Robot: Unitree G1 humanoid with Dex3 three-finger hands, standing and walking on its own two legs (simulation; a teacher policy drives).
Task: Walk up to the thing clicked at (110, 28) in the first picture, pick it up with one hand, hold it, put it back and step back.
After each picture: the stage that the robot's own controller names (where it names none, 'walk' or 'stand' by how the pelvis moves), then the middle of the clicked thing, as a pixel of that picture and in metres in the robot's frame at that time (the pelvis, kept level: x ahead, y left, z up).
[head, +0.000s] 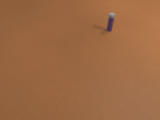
stand; (110, 22) +1.78 -0.32 -0.65
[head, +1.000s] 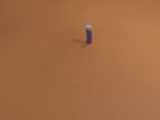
walk; (89, 34) +1.67 +0.09 -0.63
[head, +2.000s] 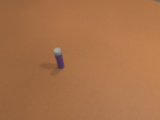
walk; (59, 58) +1.06 +0.36 -0.65
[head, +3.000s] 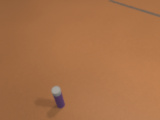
walk; (58, 97) +0.65 +0.28 -0.65
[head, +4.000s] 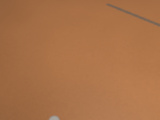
stand; out of the picture +0.38 +0.19 -0.63
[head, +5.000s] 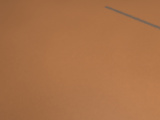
stand; out of the picture +0.36 +0.19 -0.65
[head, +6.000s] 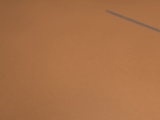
stand; out of the picture +0.35 +0.19 -0.66
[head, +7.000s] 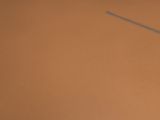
stand; out of the picture +0.34 +0.19 -0.66
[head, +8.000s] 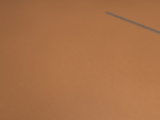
stand; out of the picture +0.33 +0.19 -0.66
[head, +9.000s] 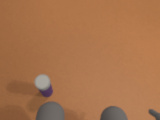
go down; (45, 87) +0.39 +0.19 -0.41
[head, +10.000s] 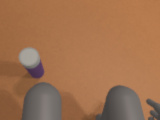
go down; (33, 65) +0.42 +0.22 -0.26
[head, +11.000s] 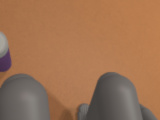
close in; out of the picture +0.40 +0.25 -0.18
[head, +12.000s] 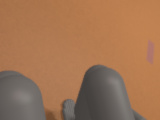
close; out of the picture +0.40 +0.26 -0.15
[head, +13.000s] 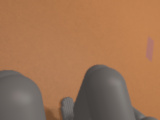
lift; out of the picture +0.38 +0.26 -0.16
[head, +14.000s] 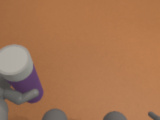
lift; (25, 80) +0.32 +0.19 +0.04
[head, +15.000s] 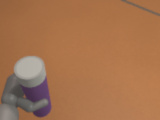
hold; (36, 91) +0.30 +0.16 +0.04
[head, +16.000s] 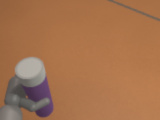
hold; (38, 91) +0.31 +0.16 +0.03
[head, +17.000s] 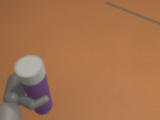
hold; (37, 89) +0.31 +0.16 +0.05
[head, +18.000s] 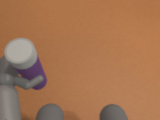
crouch; (30, 69) +0.38 +0.18 -0.03
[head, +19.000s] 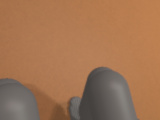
lower; out of the picture +0.41 +0.25 -0.17
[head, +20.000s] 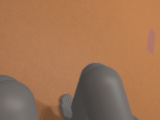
lower; out of the picture +0.41 +0.26 -0.16
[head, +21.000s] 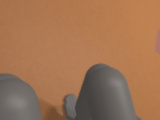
lower; out of the picture +0.39 +0.28 -0.16
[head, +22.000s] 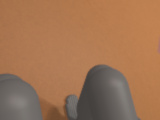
lower; out of the picture +0.38 +0.28 -0.16
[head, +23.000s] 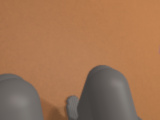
loosen; out of the picture +0.38 +0.27 -0.16
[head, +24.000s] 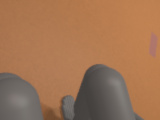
withdraw; out of the picture +0.39 +0.27 -0.16
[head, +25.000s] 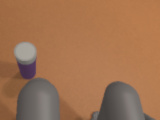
walk; (27, 63) +0.41 +0.23 -0.22
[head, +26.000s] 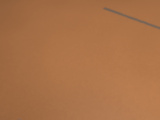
stand; out of the picture +0.33 +0.18 -0.58
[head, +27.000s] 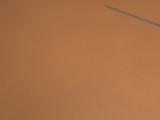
stand; out of the picture +0.36 +0.20 -0.60
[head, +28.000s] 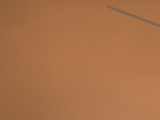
stand; out of the picture +0.35 +0.19 -0.60
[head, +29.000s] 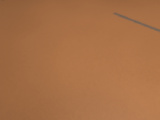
stand; out of the picture +0.37 +0.17 -0.65
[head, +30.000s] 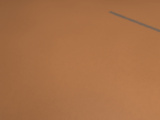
stand; out of the picture +0.34 +0.19 -0.66
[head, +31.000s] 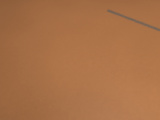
walk; out of the picture +0.33 +0.20 -0.66
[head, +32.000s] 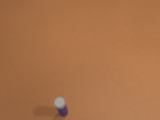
walk; (61, 107) +0.43 +0.20 -0.64
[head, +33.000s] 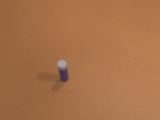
walk; (63, 71) +0.71 +0.18 -0.63
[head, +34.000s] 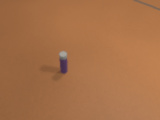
stand; (63, 63) +0.97 +0.20 -0.64
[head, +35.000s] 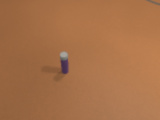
walk; (64, 63) +0.95 +0.19 -0.65
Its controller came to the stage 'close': yes
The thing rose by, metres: 0.68
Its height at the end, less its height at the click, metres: +0.00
